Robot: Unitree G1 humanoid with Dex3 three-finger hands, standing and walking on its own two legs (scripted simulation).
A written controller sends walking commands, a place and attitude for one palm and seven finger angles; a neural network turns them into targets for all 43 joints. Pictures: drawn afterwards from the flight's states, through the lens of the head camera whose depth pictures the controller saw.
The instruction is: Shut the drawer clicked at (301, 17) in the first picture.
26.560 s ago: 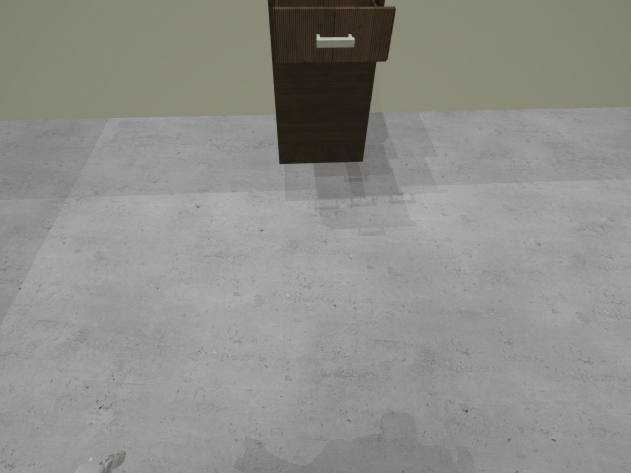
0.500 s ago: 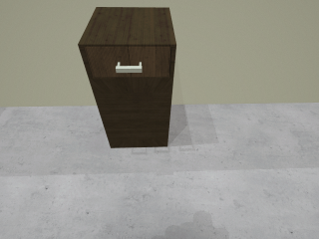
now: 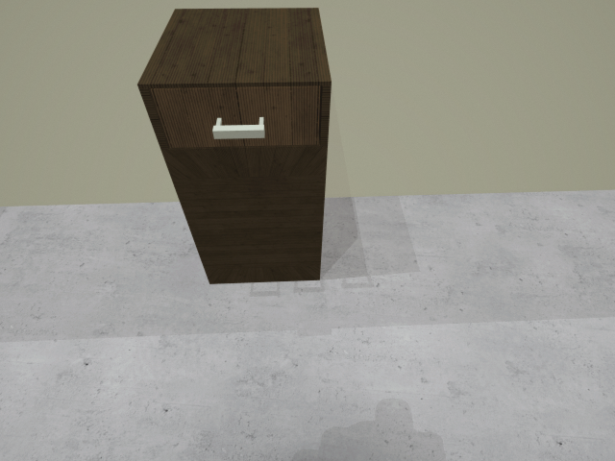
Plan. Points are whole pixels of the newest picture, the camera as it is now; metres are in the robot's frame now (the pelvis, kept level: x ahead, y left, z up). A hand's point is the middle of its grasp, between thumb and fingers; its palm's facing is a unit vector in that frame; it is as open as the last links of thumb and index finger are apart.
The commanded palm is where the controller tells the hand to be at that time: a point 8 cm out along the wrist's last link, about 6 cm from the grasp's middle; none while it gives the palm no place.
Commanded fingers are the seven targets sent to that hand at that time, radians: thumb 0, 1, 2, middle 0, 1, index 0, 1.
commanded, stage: look to check the result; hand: left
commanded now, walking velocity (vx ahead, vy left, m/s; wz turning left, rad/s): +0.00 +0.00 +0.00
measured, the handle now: (239, 126) +0.82 +0.20 -0.04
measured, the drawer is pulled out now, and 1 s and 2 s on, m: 0.00 0.00 0.00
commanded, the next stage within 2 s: stand and wait in 0.16 s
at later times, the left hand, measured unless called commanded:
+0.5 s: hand out of the picture +0.00 +0.16 -0.17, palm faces +0.03 -0.98 -0.19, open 7.4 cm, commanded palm none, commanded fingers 0.00 0.90 0.90 -0.20 -0.30 -0.20 -0.30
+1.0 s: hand out of the picture +0.00 +0.15 -0.17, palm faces +0.03 -0.98 -0.19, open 7.4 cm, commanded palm none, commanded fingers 0.00 0.90 0.90 -0.20 -0.30 -0.20 -0.30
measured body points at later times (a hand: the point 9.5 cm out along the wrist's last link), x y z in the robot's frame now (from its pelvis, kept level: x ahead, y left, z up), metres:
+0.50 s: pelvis +0.01 -0.01 +0.00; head +0.02 -0.02 +0.45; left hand +0.00 +0.21 -0.16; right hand -0.01 -0.22 -0.17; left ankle +0.02 +0.11 -0.74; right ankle -0.01 -0.11 -0.74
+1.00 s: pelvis +0.01 -0.02 +0.00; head +0.03 -0.02 +0.45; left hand +0.00 +0.20 -0.16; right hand -0.01 -0.23 -0.16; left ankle +0.02 +0.11 -0.74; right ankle -0.01 -0.11 -0.74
